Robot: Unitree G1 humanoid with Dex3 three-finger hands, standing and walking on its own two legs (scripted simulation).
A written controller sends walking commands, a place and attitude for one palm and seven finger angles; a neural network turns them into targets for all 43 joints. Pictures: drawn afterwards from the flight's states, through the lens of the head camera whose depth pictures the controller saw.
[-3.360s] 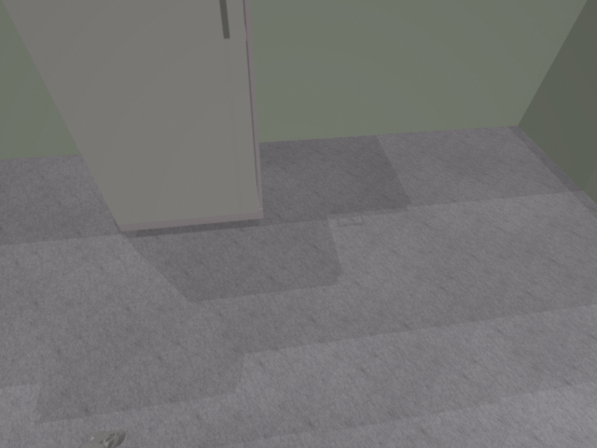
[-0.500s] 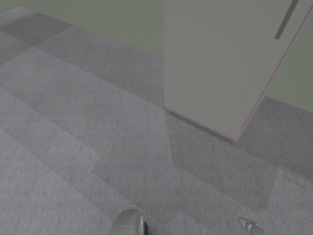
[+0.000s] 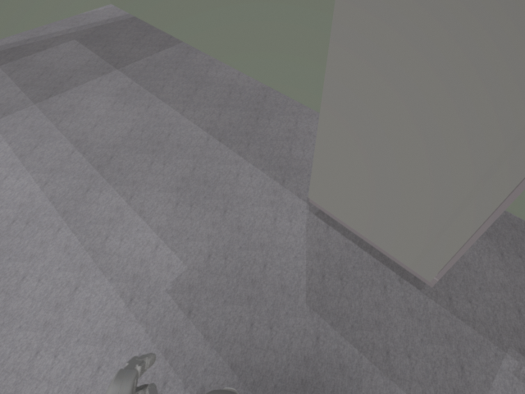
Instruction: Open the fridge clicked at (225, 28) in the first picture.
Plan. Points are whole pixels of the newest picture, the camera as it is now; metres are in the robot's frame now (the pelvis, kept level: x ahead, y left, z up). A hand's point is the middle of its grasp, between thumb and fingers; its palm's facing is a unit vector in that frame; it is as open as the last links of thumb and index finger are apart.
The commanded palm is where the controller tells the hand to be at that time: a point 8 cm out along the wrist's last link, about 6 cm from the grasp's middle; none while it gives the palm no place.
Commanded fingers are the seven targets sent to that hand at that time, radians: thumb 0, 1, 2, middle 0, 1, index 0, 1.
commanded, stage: walk to a spot facing it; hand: right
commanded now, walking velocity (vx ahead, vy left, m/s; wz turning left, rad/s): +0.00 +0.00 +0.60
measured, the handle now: out of the picture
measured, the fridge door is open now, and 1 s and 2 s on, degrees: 0 0 0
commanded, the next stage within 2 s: turn to face it in 1.20 s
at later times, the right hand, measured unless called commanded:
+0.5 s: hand (359, 378) +0.18 -0.15 -0.15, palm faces -0.31 +0.91 -0.27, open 7.4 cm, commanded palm none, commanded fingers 0.00 -0.90 -0.90 0.20 0.30 0.20 0.30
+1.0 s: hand (345, 337) +0.25 -0.14 -0.15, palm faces -0.55 +0.82 -0.16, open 7.4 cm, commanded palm none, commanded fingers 0.00 -0.90 -0.90 0.20 0.30 0.20 0.30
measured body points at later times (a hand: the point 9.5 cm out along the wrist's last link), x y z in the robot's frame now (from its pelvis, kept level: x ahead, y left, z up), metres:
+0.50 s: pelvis +0.00 +0.01 +0.00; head +0.04 +0.04 +0.44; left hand -0.06 +0.27 -0.16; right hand +0.20 -0.20 -0.13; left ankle -0.02 +0.12 -0.72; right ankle +0.01 -0.13 -0.69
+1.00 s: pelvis +0.09 +0.00 +0.02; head +0.11 -0.02 +0.47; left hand -0.02 +0.23 -0.10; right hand +0.28 -0.18 -0.14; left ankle +0.00 +0.11 -0.63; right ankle +0.13 -0.08 -0.72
